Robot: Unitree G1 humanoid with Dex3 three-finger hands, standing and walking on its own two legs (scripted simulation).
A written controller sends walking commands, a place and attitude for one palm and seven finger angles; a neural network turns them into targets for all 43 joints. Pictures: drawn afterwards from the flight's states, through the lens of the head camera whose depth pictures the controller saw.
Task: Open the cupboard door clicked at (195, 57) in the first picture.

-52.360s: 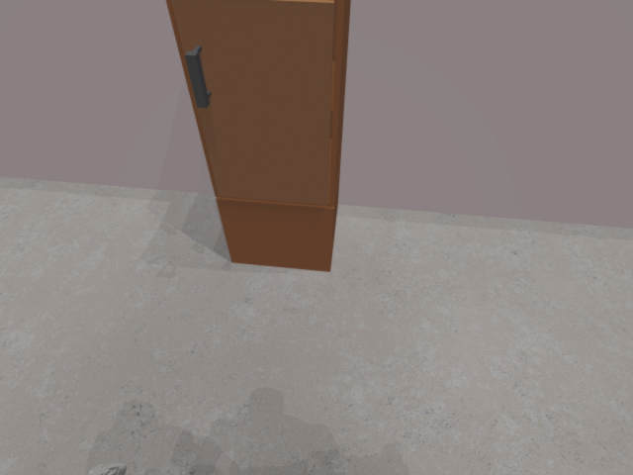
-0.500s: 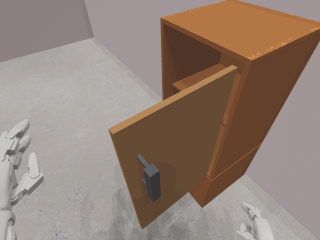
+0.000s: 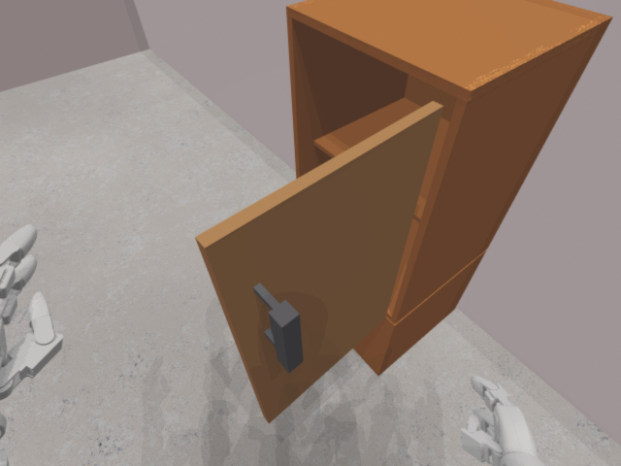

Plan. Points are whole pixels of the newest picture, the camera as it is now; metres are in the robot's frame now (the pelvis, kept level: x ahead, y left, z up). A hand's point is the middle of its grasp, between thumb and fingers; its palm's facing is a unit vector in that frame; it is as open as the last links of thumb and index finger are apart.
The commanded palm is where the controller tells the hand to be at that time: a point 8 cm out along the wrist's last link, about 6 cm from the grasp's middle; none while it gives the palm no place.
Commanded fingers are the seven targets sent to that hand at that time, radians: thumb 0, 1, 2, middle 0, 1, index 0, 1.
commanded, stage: step back with the hand held close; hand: left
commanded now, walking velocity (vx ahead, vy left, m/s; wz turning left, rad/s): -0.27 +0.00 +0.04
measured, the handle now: (276, 327) +0.28 +0.07 +0.04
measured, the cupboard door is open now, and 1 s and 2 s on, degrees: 93 93 93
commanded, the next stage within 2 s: stop stepping back and stand still in 0.98 s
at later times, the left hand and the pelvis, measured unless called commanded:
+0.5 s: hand out of the picture +0.11 +0.30 +0.15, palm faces +0.45 -0.77 -0.46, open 7.4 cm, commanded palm +0.05 +0.33 +0.17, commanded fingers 0.00 0.90 0.90 -0.20 -0.30 -0.20 -0.30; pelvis -0.08 +0.03 -0.02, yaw +2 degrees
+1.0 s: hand out of the picture +0.05 +0.28 +0.15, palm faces +0.34 -0.84 -0.43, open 7.4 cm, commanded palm +0.00 +0.33 +0.17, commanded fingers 0.00 0.90 0.90 -0.20 -0.30 -0.20 -0.30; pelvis -0.16 +0.04 -0.01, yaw -3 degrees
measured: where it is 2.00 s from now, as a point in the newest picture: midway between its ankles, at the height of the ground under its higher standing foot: outside the picture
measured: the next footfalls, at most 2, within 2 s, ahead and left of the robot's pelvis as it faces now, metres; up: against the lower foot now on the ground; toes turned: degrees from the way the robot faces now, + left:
right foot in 0.90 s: -0.23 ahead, -0.04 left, +0.00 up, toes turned +3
left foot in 1.00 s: -0.03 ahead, +0.10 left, +0.00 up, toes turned -2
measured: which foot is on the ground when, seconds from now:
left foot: down 0.00-0.90, up 0.92-0.98, down 1.00-1.00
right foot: down 0.00-0.62, up 0.64-0.88, down 0.90-1.00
